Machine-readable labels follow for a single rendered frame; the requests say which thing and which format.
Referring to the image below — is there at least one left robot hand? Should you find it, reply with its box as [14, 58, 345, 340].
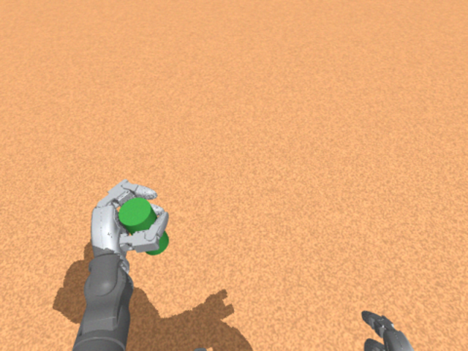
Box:
[91, 179, 169, 258]

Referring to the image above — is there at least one left robot arm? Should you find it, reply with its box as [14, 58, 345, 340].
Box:
[72, 253, 134, 351]

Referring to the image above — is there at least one can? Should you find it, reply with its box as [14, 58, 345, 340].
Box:
[118, 197, 169, 255]

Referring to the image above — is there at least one right robot hand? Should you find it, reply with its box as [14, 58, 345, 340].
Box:
[361, 311, 414, 351]

